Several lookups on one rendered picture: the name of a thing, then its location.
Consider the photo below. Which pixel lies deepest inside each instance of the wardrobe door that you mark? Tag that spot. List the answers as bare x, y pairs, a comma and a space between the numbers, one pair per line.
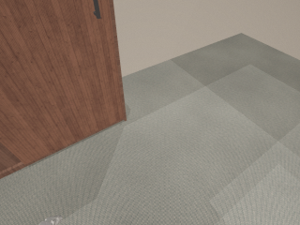
59, 78
7, 159

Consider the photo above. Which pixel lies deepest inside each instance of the left robot hand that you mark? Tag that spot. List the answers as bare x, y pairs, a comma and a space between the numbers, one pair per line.
52, 220

